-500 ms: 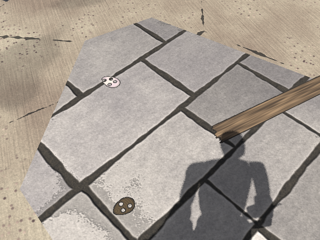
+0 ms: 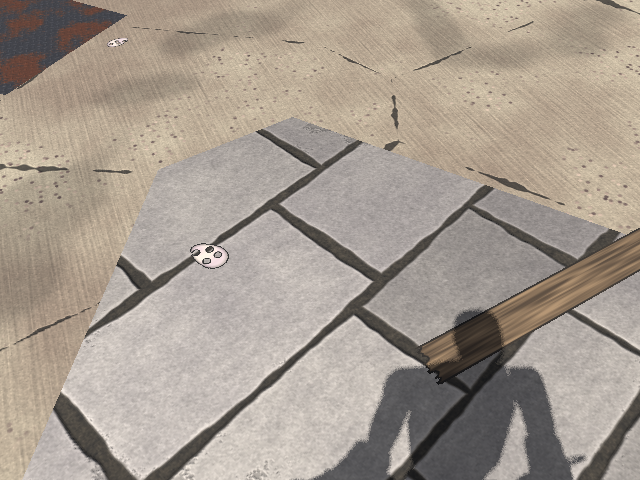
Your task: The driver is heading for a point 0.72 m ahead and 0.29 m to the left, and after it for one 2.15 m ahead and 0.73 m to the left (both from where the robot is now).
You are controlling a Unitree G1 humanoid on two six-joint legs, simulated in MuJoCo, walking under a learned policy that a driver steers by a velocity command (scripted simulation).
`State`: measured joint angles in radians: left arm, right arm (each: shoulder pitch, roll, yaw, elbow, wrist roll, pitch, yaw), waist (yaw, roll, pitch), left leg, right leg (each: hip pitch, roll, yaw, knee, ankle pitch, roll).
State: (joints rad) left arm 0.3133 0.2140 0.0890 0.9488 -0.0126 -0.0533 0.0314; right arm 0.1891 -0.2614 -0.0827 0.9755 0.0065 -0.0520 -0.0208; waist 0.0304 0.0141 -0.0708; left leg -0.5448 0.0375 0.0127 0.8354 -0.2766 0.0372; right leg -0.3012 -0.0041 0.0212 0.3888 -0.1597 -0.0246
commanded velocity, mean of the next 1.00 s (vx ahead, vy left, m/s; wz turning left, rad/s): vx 0.47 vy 0.00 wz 0.16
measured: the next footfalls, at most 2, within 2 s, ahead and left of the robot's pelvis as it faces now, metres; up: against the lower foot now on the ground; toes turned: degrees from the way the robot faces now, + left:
left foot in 0.16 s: +0.13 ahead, +0.14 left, +0.00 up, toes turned +2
right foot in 0.66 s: +0.48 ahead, -0.08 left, +0.00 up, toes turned +1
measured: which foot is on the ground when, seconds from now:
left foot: up 0.00-0.14, down 0.16-0.66, up 0.68-1.00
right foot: down 0.00-0.16, up 0.18-0.64, down 0.66-1.00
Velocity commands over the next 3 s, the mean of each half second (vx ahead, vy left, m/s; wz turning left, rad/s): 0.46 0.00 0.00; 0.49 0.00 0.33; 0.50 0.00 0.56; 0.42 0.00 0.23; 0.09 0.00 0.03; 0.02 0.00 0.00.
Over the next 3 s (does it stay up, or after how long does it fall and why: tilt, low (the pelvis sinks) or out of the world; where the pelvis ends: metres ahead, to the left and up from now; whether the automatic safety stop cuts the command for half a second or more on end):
stays up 1.07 0.33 -0.01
